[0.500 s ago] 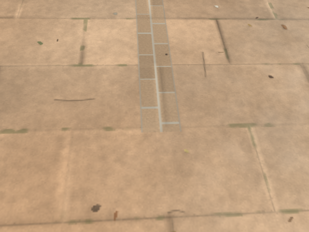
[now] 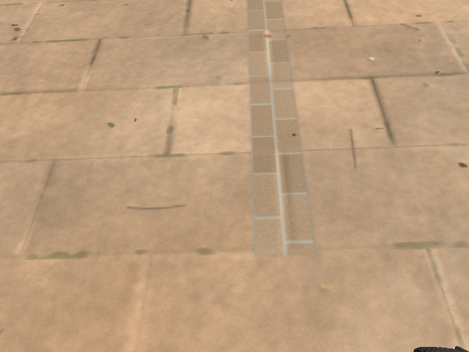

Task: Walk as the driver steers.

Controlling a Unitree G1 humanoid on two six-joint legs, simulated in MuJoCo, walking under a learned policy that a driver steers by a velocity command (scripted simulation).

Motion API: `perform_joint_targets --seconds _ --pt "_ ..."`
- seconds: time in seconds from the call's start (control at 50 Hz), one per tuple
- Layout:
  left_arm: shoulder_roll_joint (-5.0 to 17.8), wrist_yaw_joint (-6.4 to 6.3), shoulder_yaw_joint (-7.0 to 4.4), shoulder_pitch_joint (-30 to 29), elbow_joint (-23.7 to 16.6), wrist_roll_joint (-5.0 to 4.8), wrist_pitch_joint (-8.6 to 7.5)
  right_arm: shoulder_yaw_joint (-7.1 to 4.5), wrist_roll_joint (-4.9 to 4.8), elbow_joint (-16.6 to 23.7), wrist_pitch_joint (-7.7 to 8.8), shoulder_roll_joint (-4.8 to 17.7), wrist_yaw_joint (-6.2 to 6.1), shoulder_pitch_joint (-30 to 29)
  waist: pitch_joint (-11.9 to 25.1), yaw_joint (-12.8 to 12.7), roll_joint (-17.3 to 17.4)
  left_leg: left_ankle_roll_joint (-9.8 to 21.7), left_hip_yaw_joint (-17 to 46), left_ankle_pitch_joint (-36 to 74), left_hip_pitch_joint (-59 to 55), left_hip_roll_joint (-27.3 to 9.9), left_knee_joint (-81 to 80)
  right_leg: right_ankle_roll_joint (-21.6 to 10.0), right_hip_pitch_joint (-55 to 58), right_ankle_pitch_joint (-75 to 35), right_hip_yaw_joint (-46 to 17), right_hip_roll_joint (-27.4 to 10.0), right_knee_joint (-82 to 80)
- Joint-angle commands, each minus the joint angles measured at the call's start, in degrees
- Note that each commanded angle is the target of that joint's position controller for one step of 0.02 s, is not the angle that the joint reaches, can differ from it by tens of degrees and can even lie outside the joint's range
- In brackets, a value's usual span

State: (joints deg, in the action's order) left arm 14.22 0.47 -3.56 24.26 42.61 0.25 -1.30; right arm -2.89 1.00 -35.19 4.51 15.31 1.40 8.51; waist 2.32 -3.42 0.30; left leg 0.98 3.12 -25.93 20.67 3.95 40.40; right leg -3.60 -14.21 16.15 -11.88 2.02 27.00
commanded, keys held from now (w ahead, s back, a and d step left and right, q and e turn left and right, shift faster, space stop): w+e+shift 0.32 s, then shift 0.68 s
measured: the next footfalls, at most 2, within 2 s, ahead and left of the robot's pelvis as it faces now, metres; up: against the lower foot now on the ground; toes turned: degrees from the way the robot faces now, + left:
left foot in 0.08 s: +0.06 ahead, +0.13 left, +0.00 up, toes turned -7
right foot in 0.46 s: +0.40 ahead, -0.22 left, +0.00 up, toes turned -25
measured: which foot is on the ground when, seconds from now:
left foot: up 0.00-0.06, down 0.08-0.44, up 0.46-0.96, down 0.98-1.00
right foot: down 0.00-0.08, up 0.10-0.44, down 0.46-1.00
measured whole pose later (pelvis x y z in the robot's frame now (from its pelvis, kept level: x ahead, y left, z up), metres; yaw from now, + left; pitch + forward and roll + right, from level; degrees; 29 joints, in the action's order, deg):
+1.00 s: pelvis +0.46 -0.18 -0.01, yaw -28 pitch +2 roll -1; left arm 15.1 -0.8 -1.5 11.5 46.3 0.2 -0.9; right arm -1.2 1.1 -40.8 3.0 13.8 -0.2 7.0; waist -0.3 -1.5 2.1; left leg -0.5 1.5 -5.4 24.1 -1.9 29.9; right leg -5.6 -9.1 19.9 -1.2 7.6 27.6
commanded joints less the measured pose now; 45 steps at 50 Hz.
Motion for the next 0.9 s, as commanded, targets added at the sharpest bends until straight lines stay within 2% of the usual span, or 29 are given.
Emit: perform_joint_targets --seconds 0.02,0.04,0.06,0.08,0.1,0.12,0.14,0.16,0.22,0.28,0.34,0.36,0.38,0.4,0.42,0.44,0.46,0.48,0.5,0.52,0.54,0.56,0.58,0.6,0.64,0.68,0.78,0.84,0.9 --pt "12.3 1.28 -4.44 -9.2 -5.0 1.19 1.32 -0.26 1.05 4.5 -1.03 1.2 0.2 -4.6 -2.5 3.5 -9.5 -2.1 -4.7 5.5 -7.6 3.6 -13.4 -6.8 -6.0 9.4 -9.3 -1.5 -10.2" --pt "11.1 1.45 -4.32 -10.7 -5.4 0.57 1.4 -0.42 0.21 3.5 -1.52 1.5 -0.78 -1.4 -2.0 5.6 -8.3 -2.4 -4.9 11.6 -16.0 3.0 -18.9 -5.7 -10.9 8.5 -9.4 -1.0 -8.1" --pt "9.5 1.29 -4.18 -12.3 -5.9 0.23 0.98 -1.21 -0.16 1.9 -1.46 4.3 -1.98 3.7 -0.7 8.1 -6.1 -1.9 -2.4 13.7 -28.2 -0.4 -19.2 -3.7 -19.8 9.2 -9.0 0.1 -3.2" --pt "6.6 1.05 -3.39 -14.8 -7.7 -0.42 0.12 -2.37 0.33 0.5 -0.95 9.3 -3.19 12.0 3.0 12.4 -0.7 0.1 5.5 6.5 -40.8 -10.0 -20.8 -1.0 -30.3 12.6 -4.7 2.4 7.0" --pt "1.0 0.92 -1.4 -15.5 -11.1 -1.66 -0.76 -3.64 2.2 0.6 -0.81 16.2 -4.01 15.8 7.1 13.5 13.5 4.4 27.2 -13.3 -45.3 -27.3 -27.9 0.5 -39.3 16.4 3.3 5.5 23.6" --pt "4.3 0.74 -1.16 -18.0 -12.4 -0.03 -0.47 -4.15 3.1 -0.1 -0.96 15.8 -4.14 12.8 3.6 11.5 10.0 8.9 34.3 -18.3 -36.8 -32.7 -28.2 0.1 -43.3 10.7 6.3 -2.6 31.6" --pt "6.3 1.2 -1.64 -19.9 -12.0 1.06 -0.16 -2.73 2.96 0.2 -0.6 11.0 -3.57 11.4 -0.1 10.7 4.7 8.9 29.5 -16.2 -33.3 -29.2 -27.6 -0.3 -43.8 7.0 6.7 -4.2 35.7" --pt "6.4 2.07 -1.76 -18.6 -11.0 1.67 0.09 -1.91 2.6 -0.2 -0.29 8.8 -2.95 11.1 -1.9 9.4 4.0 7.4 22.7 -11.6 -31.2 -25.5 -28.2 -0.1 -43.2 4.8 7.2 -4.5 37.8" --pt "6.7 4.53 -1.55 -18.7 -10.5 2.06 1.26 -1.27 1.73 -3.2 0.35 8.1 -2.39 13.9 -5.0 8.3 6.6 4.8 8.7 2.1 -28.4 -19.8 -30.8 0.1 -43.8 0.8 9.3 -5.8 44.7" --pt "6.2 5.21 -0.59 -24.2 -13.1 1.89 1.69 -0.8 1.63 -6.0 1.49 7.0 -1.78 15.5 -8.7 7.1 6.3 4.1 0.1 14.6 -25.9 -19.4 -32.5 0.2 -45.5 -3.4 9.2 -7.0 45.0" --pt "5.4 6.07 0.83 -29.3 -15.2 2.09 1.57 -0.42 1.53 -7.6 2.05 6.2 -1.82 13.9 -13.0 5.8 4.8 3.0 -9.7 25.6 -18.7 -17.1 -35.3 -0.4 -36.8 -7.9 14.0 -6.8 31.8" --pt "4.3 6.36 1.51 -30.3 -15.5 2.26 1.17 -0.38 1.29 -8.4 1.93 6.5 -1.92 14.0 -14.0 5.7 3.6 2.7 -12.6 35.1 -15.8 -16.3 -35.2 -1.3 -30.2 -8.5 17.2 -5.4 24.9" --pt "3.4 6.38 2.01 -29.7 -15.2 2.27 0.85 -0.58 1.1 -9.2 1.88 7.9 -2.01 14.6 -13.1 5.3 3.7 2.5 -14.8 52.1 -14.5 -16.0 -32.7 -2.7 -22.1 -8.0 20.4 -2.7 20.2" --pt "3.4 5.95 2.03 -27.0 -14.1 2.39 0.64 -1.03 0.73 -10.2 1.86 10.2 -2.2 16.1 -10.2 4.2 5.3 2.5 -15.0 70.2 -15.6 -16.6 -27.8 -3.8 -14.9 -7.6 22.7 0.9 18.7" --pt "4.5 5.28 1.49 -20.3 -12.2 2.58 0.29 -1.55 0.36 -10.7 1.51 12.7 -2.38 16.3 -5.7 0.7 6.8 2.4 -15.1 80.4 -16.6 -17.1 -18.3 -4.8 -6.8 -6.8 22.4 3.6 16.4" --pt "9.5 3.95 -1.44 -11.5 -12.1 -3.15 -0.93 -3.53 -3.6 -8.8 1.41 19.9 -3.13 12.9 1.6 -6.3 8.2 1.9 -12.3 86.1 -14.9 -18.4 -8.0 -6.1 7.4 -15.1 17.5 3.3 11.4" --pt "13.2 2.32 -2.85 -3.7 -9.3 -2.75 -0.66 -3.06 -3.84 -8.0 1.85 18.3 -3.3 10.6 5.0 -11.0 5.5 -0.2 -13.0 76.1 -8.0 -15.8 4.9 -7.5 20.6 -24.2 12.9 1.3 3.7" --pt "17.5 0.52 -2.76 -1.8 -6.8 -2.01 -0.16 -0.35 0.6 -6.4 2.06 7.4 -2.67 15.3 10.3 -3.9 -11.0 -3.0 -11.5 -2.9 9.6 -7.3 28.6 -8.6 39.4 -50.9 -1.7 -11.1 11.8" --pt "19.7 0.23 -2.62 -3.1 -10.4 0.55 -0.6 0.96 -1.07 -6.1 2.88 7.9 -1.71 23.9 31.6 -1.0 -15.1 -3.7 1.7 -14.2 17.2 -3.6 47.5 -21.6 51.8 -52.4 -28.8 -27.0 7.2" --pt "15.9 0.67 -2.4 -3.6 -10.3 0.7 -0.63 -0.76 -2.19 -6.0 2.85 14.1 -1.97 14.6 31.0 -5.8 -3.0 -3.9 4.6 -7.1 14.5 -5.4 47.1 -18.7 43.0 -51.6 -23.6 -22.5 1.6" --pt "14.6 1.05 -1.77 -7.7 -9.0 -0.03 -1.38 -0.38 -3.49 -4.0 2.6 11.9 -2.42 11.7 19.1 -1.9 -1.3 -3.9 2.9 -3.7 17.3 -7.5 42.4 -17.2 33.5 -48.6 -15.8 -20.2 -0.3" --pt "12.8 1.1 -1.35 -11.7 -9.0 -1.13 -2.08 -0.08 -2.68 -4.7 2.19 10.5 -3.23 10.9 10.6 0.9 3.4 -4.4 1.4 -0.5 17.1 -9.7 39.0 -14.8 22.0 -46.4 -11.6 -17.8 -2.0" --pt "11.4 1.05 -0.92 -14.7 -9.4 -1.04 -2.47 -0.46 -2.48 -5.2 1.33 10.6 -3.64 12.1 6.9 3.3 3.3 -4.6 1.1 1.5 15.1 -10.7 38.0 -14.5 14.0 -45.2 -8.8 -16.5 -4.3" --pt "11.0 1.19 -0.78 -15.4 -9.1 -0.26 -2.91 -0.76 -2.17 -5.7 0.34 10.8 -3.69 13.5 5.1 4.9 2.7 -4.2 1.5 3.2 10.8 -11.5 37.0 -13.3 7.2 -48.0 -6.3 -15.6 -6.4" --pt "9.4 1.42 -0.48 -16.2 -7.5 -0.25 -3.65 -0.55 -1.54 -6.0 -1.09 8.3 -3.86 14.7 4.5 6.7 0.0 -4.6 1.1 5.7 8.0 -12.0 31.4 -12.7 1.2 -48.0 -1.2 -14.0 -9.2" --pt "8.5 1.04 -0.2 -16.2 -5.8 -0.33 -3.83 -0.46 -0.91 -5.6 -1.69 6.6 -3.99 12.6 3.7 6.8 -1.2 -4.9 -0.2 9.9 8.1 -10.9 26.1 -11.4 -1.3 -52.7 3.1 -11.7 -10.1" --pt "7.6 -1.01 0.22 -15.4 -3.2 -0.44 -1.95 -0.27 -0.52 -3.7 -1.48 4.9 -3.31 4.4 3.0 4.5 -3.4 -4.7 -0.8 24.3 9.7 -9.2 9.6 -5.9 2.4 -50.0 8.2 -7.8 -9.5" --pt "8.2 -1.66 0.14 -13.0 -1.3 -0.31 -0.9 0.02 -0.77 -2.4 -1.32 4.4 -2.44 -0.8 2.2 2.1 -3.6 -4.3 -0.5 27.4 9.0 -8.6 1.3 -5.2 6.0 -46.1 6.7 -9.2 -8.8" --pt "8.0 -1.64 0.26 -12.2 0.3 -0.01 -0.16 -0.21 -0.68 -1.6 -1.28 5.3 -1.89 -3.0 1.2 1.5 -4.2 -3.4 0.0 21.9 8.7 -7.9 -3.1 -6.4 9.4 -45.2 3.7 -11.4 -6.0"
